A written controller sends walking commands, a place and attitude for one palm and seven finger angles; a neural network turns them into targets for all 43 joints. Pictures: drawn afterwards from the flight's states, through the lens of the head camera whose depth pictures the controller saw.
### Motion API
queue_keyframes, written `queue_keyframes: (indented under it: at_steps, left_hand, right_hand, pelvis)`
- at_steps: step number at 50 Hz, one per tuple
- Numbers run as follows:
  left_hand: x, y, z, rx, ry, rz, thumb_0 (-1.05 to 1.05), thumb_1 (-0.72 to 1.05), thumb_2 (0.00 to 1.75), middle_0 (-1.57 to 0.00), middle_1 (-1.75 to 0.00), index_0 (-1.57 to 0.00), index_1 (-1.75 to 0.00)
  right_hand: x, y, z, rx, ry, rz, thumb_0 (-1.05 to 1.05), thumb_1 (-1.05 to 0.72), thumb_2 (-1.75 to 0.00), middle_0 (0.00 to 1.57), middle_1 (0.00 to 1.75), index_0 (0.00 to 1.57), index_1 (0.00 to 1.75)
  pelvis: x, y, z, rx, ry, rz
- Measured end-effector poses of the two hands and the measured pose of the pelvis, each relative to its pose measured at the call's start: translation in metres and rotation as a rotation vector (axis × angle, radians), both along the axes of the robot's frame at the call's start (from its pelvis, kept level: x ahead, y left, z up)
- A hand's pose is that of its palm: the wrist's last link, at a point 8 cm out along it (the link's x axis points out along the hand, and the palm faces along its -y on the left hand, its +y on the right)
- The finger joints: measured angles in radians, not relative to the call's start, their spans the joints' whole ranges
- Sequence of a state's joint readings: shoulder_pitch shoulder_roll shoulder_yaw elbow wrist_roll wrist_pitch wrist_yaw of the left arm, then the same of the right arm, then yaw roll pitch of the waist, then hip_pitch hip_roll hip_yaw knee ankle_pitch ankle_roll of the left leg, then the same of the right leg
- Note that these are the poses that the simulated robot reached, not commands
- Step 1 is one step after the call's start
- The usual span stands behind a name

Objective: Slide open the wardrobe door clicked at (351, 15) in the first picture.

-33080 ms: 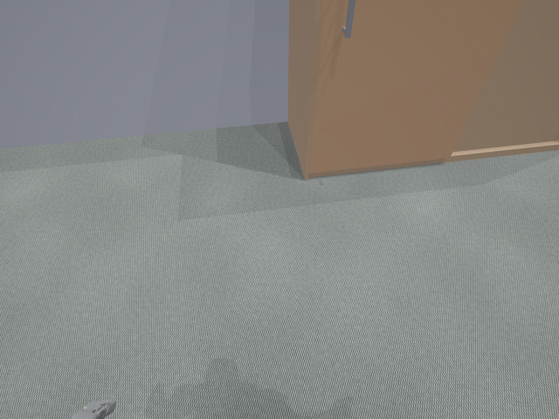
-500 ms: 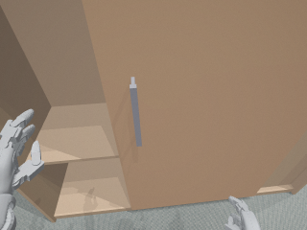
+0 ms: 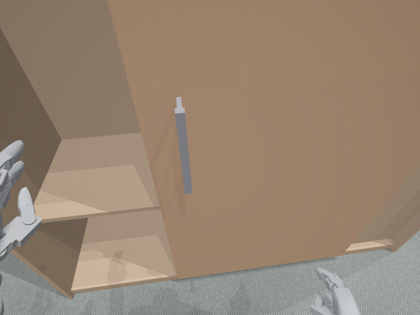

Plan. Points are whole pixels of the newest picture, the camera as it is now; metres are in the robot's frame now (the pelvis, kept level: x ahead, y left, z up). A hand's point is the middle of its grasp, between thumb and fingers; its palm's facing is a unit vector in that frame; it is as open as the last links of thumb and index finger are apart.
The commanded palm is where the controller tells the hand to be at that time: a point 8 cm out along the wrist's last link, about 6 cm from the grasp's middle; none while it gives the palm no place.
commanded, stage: step back with the hand held close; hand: left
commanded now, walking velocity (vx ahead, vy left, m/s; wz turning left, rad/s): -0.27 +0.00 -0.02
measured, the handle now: (184, 150) +0.43 +0.11 +0.10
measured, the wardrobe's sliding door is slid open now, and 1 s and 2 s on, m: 0.47 0.47 0.47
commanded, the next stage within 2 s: stop stepping back and stand still in 1.30 s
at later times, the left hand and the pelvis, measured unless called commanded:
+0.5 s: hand out of the picture +0.15 +0.30 +0.16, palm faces +0.41 -0.79 -0.45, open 7.4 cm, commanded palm +0.10 +0.34 +0.18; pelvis -0.04 +0.04 +0.00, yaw +1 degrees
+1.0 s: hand out of the picture +0.12 +0.34 +0.16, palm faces +0.37 -0.84 -0.40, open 7.4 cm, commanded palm +0.06 +0.37 +0.18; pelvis -0.08 +0.07 -0.01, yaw +0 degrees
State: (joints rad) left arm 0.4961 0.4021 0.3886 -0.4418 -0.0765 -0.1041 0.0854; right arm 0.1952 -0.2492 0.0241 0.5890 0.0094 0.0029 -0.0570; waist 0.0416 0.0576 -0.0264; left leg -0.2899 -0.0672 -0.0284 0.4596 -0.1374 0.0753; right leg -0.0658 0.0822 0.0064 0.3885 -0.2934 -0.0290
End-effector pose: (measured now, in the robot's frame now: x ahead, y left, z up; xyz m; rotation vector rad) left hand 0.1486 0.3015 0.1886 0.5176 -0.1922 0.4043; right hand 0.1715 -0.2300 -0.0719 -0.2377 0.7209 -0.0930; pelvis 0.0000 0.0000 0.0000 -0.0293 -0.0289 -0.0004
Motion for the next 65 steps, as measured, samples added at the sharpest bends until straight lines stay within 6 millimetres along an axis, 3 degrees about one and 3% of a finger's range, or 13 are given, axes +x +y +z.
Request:
queue_keyframes:
  at_steps: [5, 9, 17, 25, 31, 35, 43, 51, 58, 62, 65]
  left_hand:
    - [0.000, 0.001, -0.014, -0.015, 0.054, -0.034, 0.01, 0.89, 0.90, -0.21, -0.30, -0.21, -0.30]
    - [-0.003, 0.010, -0.013, 0.006, 0.051, -0.046, 0.01, 0.89, 0.90, -0.21, -0.30, -0.21, -0.30]
    - [-0.017, 0.026, -0.002, 0.064, 0.005, -0.045, 0.01, 0.89, 0.90, -0.21, -0.30, -0.21, -0.30]
    - [-0.037, 0.037, -0.011, 0.023, -0.013, -0.026, 0.01, 0.89, 0.90, -0.21, -0.30, -0.21, -0.30]
    - [-0.040, 0.051, -0.019, -0.001, -0.052, -0.020, 0.01, 0.89, 0.90, -0.21, -0.30, -0.21, -0.30]
    - [-0.042, 0.059, -0.011, 0.027, -0.065, -0.025, 0.01, 0.89, 0.90, -0.21, -0.30, -0.21, -0.30]
    - [-0.053, 0.062, -0.009, 0.035, -0.073, -0.088, 0.01, 0.89, 0.90, -0.21, -0.30, -0.21, -0.30]
    - [-0.065, 0.077, -0.017, -0.006, -0.094, -0.110, 0.01, 0.89, 0.90, -0.21, -0.30, -0.21, -0.30]
    - [-0.096, 0.097, -0.012, 0.042, -0.161, -0.137, 0.01, 0.89, 0.90, -0.21, -0.30, -0.21, -0.30]
    - [-0.091, 0.114, -0.025, -0.020, -0.232, -0.139, 0.01, 0.89, 0.90, -0.21, -0.30, -0.21, -0.30]
    - [-0.090, 0.128, -0.024, -0.045, -0.209, -0.149, 0.01, 0.89, 0.90, -0.21, -0.30, -0.21, -0.30]
  right_hand:
    - [-0.009, -0.004, 0.001, -0.029, 0.017, -0.046, 0.01, -0.90, -0.90, 0.20, 0.30, 0.20, 0.30]
    - [-0.018, -0.001, 0.003, -0.044, 0.019, -0.065, 0.01, -0.90, -0.90, 0.20, 0.30, 0.20, 0.30]
    - [-0.036, 0.014, 0.004, -0.038, -0.007, -0.065, 0.01, -0.90, -0.90, 0.20, 0.30, 0.20, 0.30]
    - [-0.053, 0.031, -0.002, -0.044, 0.036, -0.032, 0.01, -0.90, -0.90, 0.20, 0.30, 0.20, 0.30]
    - [-0.056, 0.041, 0.002, -0.082, 0.034, -0.022, 0.01, -0.90, -0.90, 0.20, 0.30, 0.21, 0.30]
    - [-0.053, 0.050, 0.010, -0.081, 0.011, -0.003, 0.01, -0.90, -0.90, 0.20, 0.30, 0.20, 0.30]
    - [-0.054, 0.063, 0.010, -0.063, -0.005, 0.014, 0.01, -0.90, -0.90, 0.20, 0.30, 0.21, 0.30]
    - [-0.083, 0.072, 0.016, -0.097, 0.004, -0.024, 0.01, -0.90, -0.90, 0.20, 0.30, 0.21, 0.30]
    - [-0.116, 0.082, 0.014, -0.119, 0.013, -0.039, 0.01, -0.90, -0.90, 0.20, 0.30, 0.21, 0.30]
    - [-0.136, 0.094, 0.010, -0.170, 0.021, -0.064, 0.01, -0.90, -0.90, 0.20, 0.30, 0.21, 0.30]
    - [-0.154, 0.110, 0.015, -0.158, 0.016, -0.076, 0.01, -0.90, -0.90, 0.20, 0.30, 0.20, 0.30]
  pelvis:
    - [-0.004, 0.009, -0.002, 0.000, 0.018, -0.007]
    - [-0.011, 0.015, -0.003, -0.001, 0.026, -0.012]
    - [-0.029, 0.028, -0.004, -0.004, 0.046, -0.012]
    - [-0.038, 0.036, -0.005, -0.028, 0.053, 0.014]
    - [-0.042, 0.045, -0.006, -0.044, 0.043, 0.018]
    - [-0.047, 0.050, -0.004, -0.048, 0.065, 0.036]
    - [-0.066, 0.060, -0.006, -0.046, 0.081, 0.000]
    - [-0.079, 0.074, -0.007, -0.070, 0.064, 0.011]
    - [-0.099, 0.093, -0.015, -0.070, 0.047, -0.030]
    - [-0.113, 0.112, -0.023, -0.075, 0.040, -0.015]
    - [-0.131, 0.124, -0.015, -0.087, 0.038, -0.027]
